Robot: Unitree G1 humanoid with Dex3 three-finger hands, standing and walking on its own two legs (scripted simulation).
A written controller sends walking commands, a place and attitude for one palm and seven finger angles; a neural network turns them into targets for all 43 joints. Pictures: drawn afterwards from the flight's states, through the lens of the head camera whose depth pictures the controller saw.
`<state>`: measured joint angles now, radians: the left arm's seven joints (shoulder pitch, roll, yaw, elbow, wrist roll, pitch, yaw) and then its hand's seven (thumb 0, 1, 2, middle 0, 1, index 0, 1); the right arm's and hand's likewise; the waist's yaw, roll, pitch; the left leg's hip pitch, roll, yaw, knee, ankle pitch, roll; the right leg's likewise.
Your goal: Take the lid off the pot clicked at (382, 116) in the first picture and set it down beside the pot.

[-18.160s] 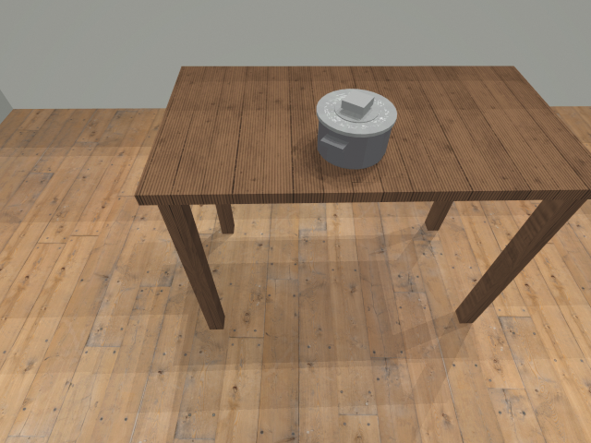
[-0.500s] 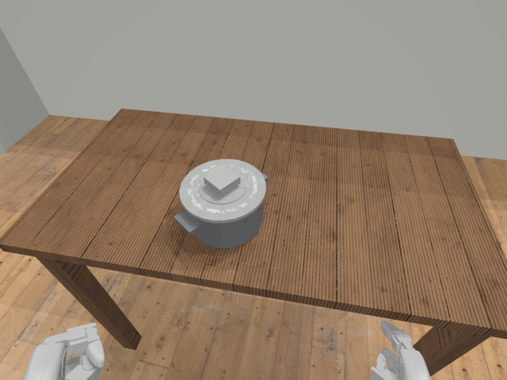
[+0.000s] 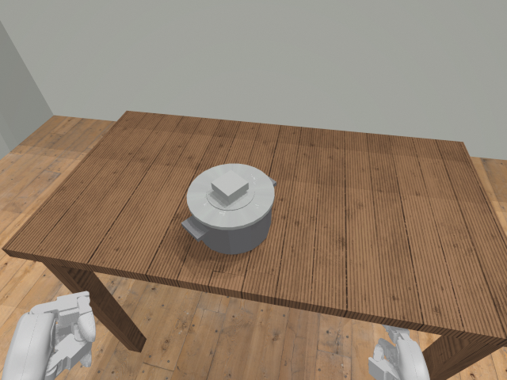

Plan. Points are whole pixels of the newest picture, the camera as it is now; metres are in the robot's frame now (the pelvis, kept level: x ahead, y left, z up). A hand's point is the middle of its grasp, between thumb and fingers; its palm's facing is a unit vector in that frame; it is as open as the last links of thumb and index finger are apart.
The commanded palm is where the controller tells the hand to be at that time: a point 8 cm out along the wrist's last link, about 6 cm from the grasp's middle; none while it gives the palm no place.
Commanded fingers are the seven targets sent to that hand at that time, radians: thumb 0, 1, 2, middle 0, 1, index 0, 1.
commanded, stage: raise the hand higher, near the body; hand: left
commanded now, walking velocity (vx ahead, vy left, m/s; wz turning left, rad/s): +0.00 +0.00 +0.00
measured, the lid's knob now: (230, 185) +0.44 +0.10 +0.07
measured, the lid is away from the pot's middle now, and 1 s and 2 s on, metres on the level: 0.00 0.00 0.00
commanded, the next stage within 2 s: reach forward and open the fingers in 0.16 s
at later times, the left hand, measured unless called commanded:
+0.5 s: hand (71, 315) +0.17 +0.26 +0.09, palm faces -0.01 -0.20 -0.98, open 2.9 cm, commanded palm +0.15 +0.26 +0.14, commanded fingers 0.00 0.50 1.09 -1.15 -1.04 -1.15 -1.04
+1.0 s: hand (69, 287) +0.19 +0.27 +0.11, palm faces -0.22 -0.04 -0.97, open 7.0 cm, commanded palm +0.19 +0.26 +0.17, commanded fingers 0.00 -0.21 1.32 -0.84 -0.15 -0.84 -0.15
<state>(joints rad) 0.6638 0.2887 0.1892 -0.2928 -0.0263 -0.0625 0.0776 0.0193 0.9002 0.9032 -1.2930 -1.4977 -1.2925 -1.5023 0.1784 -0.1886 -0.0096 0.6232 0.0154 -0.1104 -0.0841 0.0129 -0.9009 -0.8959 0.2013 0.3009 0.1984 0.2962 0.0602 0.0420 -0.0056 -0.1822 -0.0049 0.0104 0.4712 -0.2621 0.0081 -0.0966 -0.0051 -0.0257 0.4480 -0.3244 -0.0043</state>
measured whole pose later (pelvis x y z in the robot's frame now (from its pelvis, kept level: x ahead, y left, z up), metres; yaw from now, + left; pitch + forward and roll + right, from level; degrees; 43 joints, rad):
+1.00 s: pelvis -0.05 +0.01 +0.00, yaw +1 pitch -1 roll -1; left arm 0.16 0.69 0.10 -0.20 0.72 -0.08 -0.27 0.01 0.05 1.25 -0.96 -0.49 -0.96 -0.49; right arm 0.14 -0.29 0.00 0.56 0.04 0.11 -0.01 0.01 -0.90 -0.90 0.20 0.30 0.20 0.30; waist 0.05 0.12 0.03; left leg -0.27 -0.01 -0.01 0.45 -0.17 0.02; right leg -0.17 -0.01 -0.04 0.42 -0.23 0.01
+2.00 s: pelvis -0.04 +0.01 +0.00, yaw +1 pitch +1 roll +0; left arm -0.33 0.61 -0.17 -0.02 0.81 0.10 -0.38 0.00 -0.28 1.40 -0.83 -0.08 -0.83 -0.09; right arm 0.10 -0.28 0.03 0.55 0.06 0.13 0.03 0.01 -0.90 -0.90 0.20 0.30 0.20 0.30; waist 0.03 0.10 0.03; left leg -0.28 -0.03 0.00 0.46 -0.19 0.03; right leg -0.21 -0.03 -0.04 0.47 -0.28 0.01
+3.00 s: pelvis -0.02 +0.01 +0.00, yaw +0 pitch +3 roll +1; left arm -0.77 0.42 -0.32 0.43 0.84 0.22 -0.31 0.00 -0.28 1.40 -0.84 -0.08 -0.84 -0.09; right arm 0.14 -0.27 0.02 0.62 0.08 0.14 0.03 0.01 -0.91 -0.90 0.20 0.30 0.20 0.30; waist -0.03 0.09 -0.03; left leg -0.31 -0.03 0.02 0.47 -0.21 0.02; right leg -0.25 -0.03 -0.01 0.52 -0.31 0.00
